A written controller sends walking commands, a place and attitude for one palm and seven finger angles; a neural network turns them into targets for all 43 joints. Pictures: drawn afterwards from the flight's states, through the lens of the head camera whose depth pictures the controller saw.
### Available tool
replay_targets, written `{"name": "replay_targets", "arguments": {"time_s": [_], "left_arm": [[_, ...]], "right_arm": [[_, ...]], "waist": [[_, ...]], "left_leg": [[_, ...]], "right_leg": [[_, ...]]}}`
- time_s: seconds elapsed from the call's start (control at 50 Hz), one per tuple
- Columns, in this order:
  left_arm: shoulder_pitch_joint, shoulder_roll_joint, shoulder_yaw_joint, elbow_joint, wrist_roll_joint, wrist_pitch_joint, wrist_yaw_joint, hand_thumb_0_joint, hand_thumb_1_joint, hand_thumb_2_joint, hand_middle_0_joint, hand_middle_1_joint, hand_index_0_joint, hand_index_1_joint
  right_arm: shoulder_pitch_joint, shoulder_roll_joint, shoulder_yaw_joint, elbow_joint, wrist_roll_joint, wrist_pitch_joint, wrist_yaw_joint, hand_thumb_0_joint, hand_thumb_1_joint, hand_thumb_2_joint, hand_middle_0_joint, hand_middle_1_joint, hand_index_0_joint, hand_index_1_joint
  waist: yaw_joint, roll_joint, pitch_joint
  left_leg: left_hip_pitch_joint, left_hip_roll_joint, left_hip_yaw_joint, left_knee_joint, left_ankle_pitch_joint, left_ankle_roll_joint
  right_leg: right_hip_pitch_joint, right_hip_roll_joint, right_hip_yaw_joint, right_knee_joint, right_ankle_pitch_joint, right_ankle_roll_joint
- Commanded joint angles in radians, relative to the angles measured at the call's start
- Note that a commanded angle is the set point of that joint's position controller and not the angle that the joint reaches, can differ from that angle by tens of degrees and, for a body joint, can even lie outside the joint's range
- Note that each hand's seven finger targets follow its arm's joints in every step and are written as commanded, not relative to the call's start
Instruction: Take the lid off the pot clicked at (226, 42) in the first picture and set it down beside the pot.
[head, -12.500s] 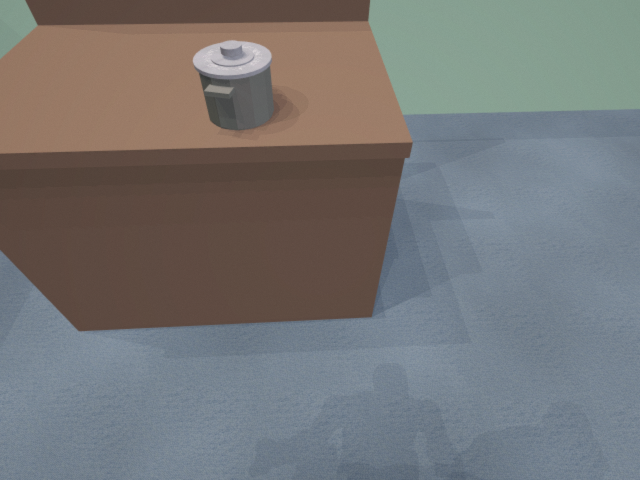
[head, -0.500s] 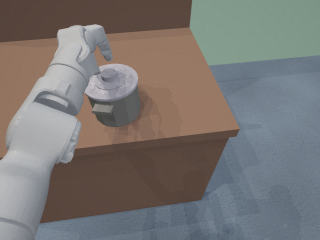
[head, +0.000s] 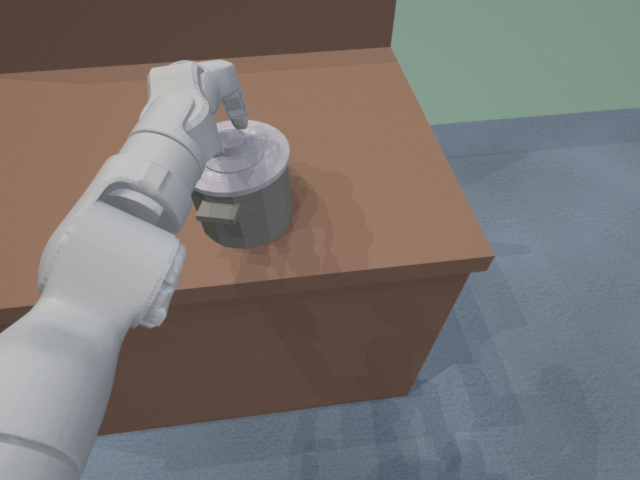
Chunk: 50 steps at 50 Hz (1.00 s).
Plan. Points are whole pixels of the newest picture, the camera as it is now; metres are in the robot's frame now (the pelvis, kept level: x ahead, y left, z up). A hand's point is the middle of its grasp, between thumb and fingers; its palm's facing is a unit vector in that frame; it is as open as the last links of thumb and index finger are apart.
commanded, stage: lower the open fingers around the knob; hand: left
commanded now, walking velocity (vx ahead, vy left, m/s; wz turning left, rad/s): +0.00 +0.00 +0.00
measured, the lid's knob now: (230, 142) +0.53 +0.10 +0.14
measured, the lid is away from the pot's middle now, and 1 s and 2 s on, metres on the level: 0.00 0.00 0.00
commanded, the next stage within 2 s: close the fingers and squeeze the knob in 1.56 s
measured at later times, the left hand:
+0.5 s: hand (226, 129) +0.51 +0.10 +0.18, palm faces -0.41 -0.10 -0.91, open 9.9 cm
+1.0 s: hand (224, 136) +0.50 +0.10 +0.18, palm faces -0.40 -0.12 -0.91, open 9.9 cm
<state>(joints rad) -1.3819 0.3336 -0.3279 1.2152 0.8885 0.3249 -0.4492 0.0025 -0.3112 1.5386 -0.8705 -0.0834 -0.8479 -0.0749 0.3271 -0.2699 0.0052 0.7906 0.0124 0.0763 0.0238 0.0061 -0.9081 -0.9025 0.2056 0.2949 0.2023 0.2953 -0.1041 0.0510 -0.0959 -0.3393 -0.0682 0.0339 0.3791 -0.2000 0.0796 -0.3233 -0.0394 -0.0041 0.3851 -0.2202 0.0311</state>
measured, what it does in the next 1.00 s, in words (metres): stands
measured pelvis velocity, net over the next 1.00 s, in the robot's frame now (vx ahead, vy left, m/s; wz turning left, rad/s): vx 0.00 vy -0.01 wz -0.02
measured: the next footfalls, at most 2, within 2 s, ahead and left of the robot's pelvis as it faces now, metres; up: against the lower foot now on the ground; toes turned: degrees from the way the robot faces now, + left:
none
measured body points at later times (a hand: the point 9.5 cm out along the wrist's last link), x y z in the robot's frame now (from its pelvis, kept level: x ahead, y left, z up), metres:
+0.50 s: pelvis +0.00 -0.01 +0.00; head +0.05 -0.02 +0.44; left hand +0.53 +0.10 +0.23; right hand -0.04 -0.29 -0.13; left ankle -0.02 +0.07 -0.74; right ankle -0.03 -0.14 -0.74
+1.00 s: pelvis +0.00 -0.01 +0.00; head +0.04 -0.02 +0.44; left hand +0.51 +0.10 +0.23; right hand +0.03 -0.28 -0.14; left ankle -0.02 +0.07 -0.74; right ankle -0.03 -0.14 -0.74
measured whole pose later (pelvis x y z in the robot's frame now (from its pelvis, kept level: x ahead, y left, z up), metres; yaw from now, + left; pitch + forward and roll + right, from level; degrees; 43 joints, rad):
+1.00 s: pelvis +0.00 -0.01 +0.00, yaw -1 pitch +10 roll +0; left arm -1.38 0.36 -0.30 1.25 0.90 0.31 -0.44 0.00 -0.31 1.54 -0.86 -0.08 -0.87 -0.08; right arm 0.30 -0.28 0.01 0.76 0.03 0.10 0.01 0.01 -0.91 -0.90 0.21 0.29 0.20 0.30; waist -0.13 0.04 -0.10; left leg -0.38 -0.04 0.04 0.44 -0.23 0.07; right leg -0.37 -0.02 0.01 0.43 -0.24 0.02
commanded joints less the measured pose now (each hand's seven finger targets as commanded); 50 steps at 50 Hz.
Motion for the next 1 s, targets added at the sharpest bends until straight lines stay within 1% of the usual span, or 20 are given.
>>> {"name": "replay_targets", "arguments": {"time_s": [0.0,0.04,0.1,0.12,0.16,0.2,0.26,0.34,0.4,0.44,0.48,0.54,0.6,0.66,0.72,0.8,0.84,0.88,0.92,0.98], "left_arm": [[-0.511,0.124,0.020,-0.101,0.009,0.000,0.022,0.000,-0.326,1.546,-0.860,-0.081,-0.860,-0.081],[-0.510,0.139,0.027,-0.083,0.015,-0.002,0.028,0.000,-0.326,1.546,-0.860,-0.081,-0.860,-0.081],[-0.614,0.224,0.067,-0.163,0.027,-0.038,0.057,0.000,-0.326,1.546,-0.860,-0.081,-0.860,-0.081],[-0.589,0.195,0.056,-0.072,0.032,-0.026,0.060,0.000,-0.326,1.546,-0.860,-0.081,-0.860,-0.081],[-0.498,0.209,0.070,0.012,0.029,-0.005,0.060,0.000,-0.326,1.546,-0.860,-0.081,-0.860,-0.081],[-0.534,0.235,0.075,-0.026,0.039,-0.010,0.068,0.000,-0.326,1.546,-0.860,-0.081,-0.860,-0.081],[-0.523,0.183,0.035,0.039,0.050,0.005,0.064,0.000,-0.326,1.546,-0.860,-0.081,-0.860,-0.081],[-0.555,0.250,0.068,0.041,0.059,0.005,0.059,0.000,-0.326,1.546,-0.860,-0.081,-0.860,-0.081],[-0.578,0.209,0.041,0.008,0.056,-0.002,0.054,0.000,-0.326,1.546,-0.860,-0.081,-0.860,-0.081],[-0.529,0.206,0.044,-0.003,0.060,-0.010,0.048,0.000,-0.326,1.546,-0.860,-0.081,-0.860,-0.081],[-0.506,0.180,0.031,0.005,0.050,-0.013,0.039,0.000,-0.326,1.546,-0.860,-0.081,-0.860,-0.081],[-0.536,0.194,0.042,-0.005,0.039,-0.010,0.033,0.000,-0.326,1.546,-0.860,-0.081,-0.860,-0.081],[-0.555,0.207,0.052,-0.059,0.024,-0.016,0.032,0.000,-0.326,1.546,-0.860,-0.081,-0.860,-0.081],[-0.484,0.139,0.012,-0.040,0.022,-0.010,0.021,0.000,-0.326,1.546,-0.860,-0.081,-0.860,-0.081],[-0.490,0.187,0.045,-0.119,0.021,-0.027,0.021,0.000,-0.326,1.546,-0.860,-0.081,-0.860,-0.081],[-0.496,0.176,0.041,-0.092,0.006,-0.014,0.021,0.000,-0.326,1.546,-0.860,-0.081,-0.860,-0.081],[-0.466,0.189,0.047,-0.072,0.010,-0.007,0.023,0.000,-0.326,1.546,-0.860,-0.081,-0.860,-0.081],[-0.476,0.182,0.041,-0.092,0.017,-0.010,0.028,0.000,-0.326,1.546,-0.860,-0.081,-0.860,-0.081],[-0.464,0.220,0.060,-0.082,0.031,-0.008,0.032,0.000,-0.326,1.546,-0.860,-0.081,-0.860,-0.081],[-0.473,0.198,0.044,-0.101,0.032,-0.012,0.036,0.000,-0.326,1.546,-0.860,-0.081,-0.860,-0.081]], "right_arm": [[0.077,-0.176,-0.050,-0.058,0.000,-0.023,-0.018,0.000,-0.900,-0.900,0.200,0.300,0.200,0.300],[0.085,-0.181,-0.049,-0.053,0.004,-0.023,-0.022,0.000,-0.900,-0.900,0.200,0.300,0.200,0.300],[0.092,-0.177,-0.051,-0.064,-0.002,-0.035,-0.030,0.000,-0.900,-0.900,0.200,0.300,0.200,0.300],[0.099,-0.171,-0.049,-0.053,-0.002,-0.037,-0.035,0.000,-0.900,-0.900,0.200,0.300,0.200,0.300],[0.114,-0.181,-0.046,-0.045,0.010,-0.032,-0.038,0.000,-0.900,-0.900,0.200,0.300,0.200,0.300],[0.112,-0.188,-0.048,-0.052,0.006,-0.035,-0.038,0.000,-0.900,-0.900,0.200,0.300,0.200,0.300],[0.116,-0.191,-0.047,-0.041,0.013,-0.030,-0.040,0.000,-0.900,-0.900,0.200,0.300,0.200,0.300],[0.124,-0.199,-0.049,-0.044,0.010,-0.026,-0.042,0.000,-0.900,-0.900,0.200,0.300,0.200,0.300],[0.134,-0.199,-0.055,-0.044,0.009,-0.025,-0.039,0.000,-0.900,-0.900,0.200,0.300,0.200,0.300],[0.136,-0.196,-0.059,-0.051,0.007,-0.026,-0.034,0.000,-0.900,-0.900,0.200,0.300,0.200,0.300],[0.135,-0.199,-0.060,-0.051,0.006,-0.023,-0.033,0.000,-0.900,-0.900,0.200,0.300,0.200,0.300],[0.133,-0.196,-0.059,-0.052,0.008,-0.020,-0.034,0.000,-0.900,-0.900,0.200,0.300,0.200,0.300],[0.128,-0.194,-0.059,-0.058,0.006,-0.021,-0.032,0.000,-0.900,-0.900,0.200,0.300,0.200,0.300],[0.118,-0.185,-0.059,-0.061,0.011,-0.019,-0.026,0.000,-0.900,-0.900,0.200,0.300,0.200,0.300],[0.110,-0.183,-0.060,-0.076,0.006,-0.016,-0.024,0.000,-0.900,-0.900,0.200,0.300,0.200,0.300],[0.096,-0.179,-0.055,-0.073,0.012,-0.006,-0.030,0.000,-0.900,-0.900,0.200,0.300,0.200,0.300],[0.087,-0.177,-0.050,-0.075,0.014,-0.005,-0.031,0.000,-0.900,-0.900,0.200,0.300,0.200,0.300],[0.085,-0.178,-0.052,-0.075,0.013,-0.002,-0.030,0.000,-0.900,-0.900,0.200,0.300,0.200,0.300],[0.081,-0.176,-0.048,-0.080,0.014,0.003,-0.033,0.000,-0.900,-0.900,0.200,0.300,0.200,0.300],[0.073,-0.173,-0.048,-0.085,0.015,0.006,-0.031,0.000,-0.900,-0.900,0.200,0.300,0.200,0.300]], "waist": [[-0.049,-0.117,-0.297],[-0.055,-0.136,-0.277],[-0.054,-0.082,-0.373],[-0.066,-0.095,-0.324],[-0.057,-0.144,-0.253],[-0.055,-0.106,-0.303],[-0.073,-0.108,-0.255],[-0.075,-0.117,-0.287],[-0.080,-0.062,-0.333],[-0.065,-0.066,-0.376],[-0.066,-0.071,-0.362],[-0.079,-0.113,-0.324],[-0.070,-0.094,-0.360],[-0.068,-0.090,-0.318],[-0.049,-0.107,-0.383],[-0.066,-0.132,-0.311],[-0.055,-0.146,-0.295],[-0.053,-0.114,-0.314],[-0.050,-0.117,-0.321],[-0.046,-0.093,-0.337]], "left_leg": [[0.279,0.013,-0.070,0.022,0.393,-0.008],[0.252,0.014,-0.070,0.020,0.360,-0.006],[0.267,0.015,-0.073,0.025,0.331,-0.001],[0.239,0.011,-0.069,0.024,0.286,0.002],[0.170,0.008,-0.056,0.001,0.215,0.001],[0.184,0.010,-0.052,0.002,0.220,0.002],[0.163,0.009,-0.051,0.013,0.199,0.004],[0.137,0.003,-0.047,0.021,0.168,0.011],[0.186,0.012,-0.054,0.038,0.236,0.006],[0.218,0.017,-0.056,0.061,0.320,0.004],[0.219,0.016,-0.055,0.072,0.363,0.004],[0.191,0.009,-0.049,0.069,0.314,0.013],[0.212,0.010,-0.049,0.071,0.363,0.015],[0.231,0.017,-0.051,0.083,0.405,0.012],[0.250,0.014,-0.048,0.089,0.449,0.014],[0.209,0.008,-0.036,0.072,0.369,0.019],[0.194,0.007,-0.037,0.065,0.345,0.018],[0.214,0.008,-0.039,0.071,0.378,0.016],[0.204,0.010,-0.034,0.069,0.365,0.013],[0.208,0.011,-0.039,0.062,0.339,0.008]], "right_leg": [[-0.012,0.100,-0.023,-0.017,0.273,-0.057],[-0.017,0.102,-0.022,-0.017,0.257,-0.058],[0.009,0.097,-0.002,-0.010,0.250,-0.062],[-0.011,0.100,-0.005,-0.010,0.228,-0.063],[0.003,0.102,-0.015,-0.017,0.202,-0.060],[0.017,0.098,-0.008,-0.015,0.213,-0.061],[-0.029,0.102,-0.009,-0.016,0.198,-0.060],[-0.003,0.100,-0.001,-0.009,0.203,-0.057],[-0.028,0.098,-0.002,0.004,0.230,-0.057],[-0.022,0.099,-0.004,0.017,0.265,-0.056],[-0.030,0.101,-0.007,0.021,0.289,-0.056],[-0.029,0.101,-0.005,0.015,0.284,-0.049],[-0.007,0.096,0.000,0.021,0.321,-0.050],[-0.045,0.098,-0.007,0.022,0.316,-0.048],[0.007,0.097,-0.004,0.031,0.354,-0.048],[0.004,0.093,-0.006,0.019,0.341,-0.047],[0.012,0.093,-0.008,0.018,0.327,-0.049],[0.006,0.093,-0.006,0.020,0.337,-0.052],[0.022,0.091,-0.005,0.023,0.334,-0.052],[0.022,0.091,-0.006,0.023,0.309,-0.057]]}}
